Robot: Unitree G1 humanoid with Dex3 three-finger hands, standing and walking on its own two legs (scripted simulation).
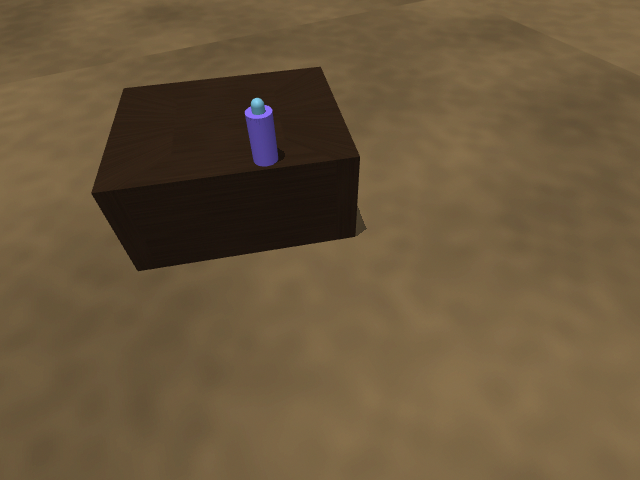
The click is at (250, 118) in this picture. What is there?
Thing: necked bottle
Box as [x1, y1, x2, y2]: [245, 98, 277, 166]
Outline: 254,98 251,101 251,106 245,110 245,117 253,160 258,165 270,165 277,160 272,111 269,106 263,104 261,99
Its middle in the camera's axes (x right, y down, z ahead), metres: -0.20 -0.38 +1.33
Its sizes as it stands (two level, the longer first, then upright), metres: 0.090 0.090 0.230
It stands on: a support 0.42 m high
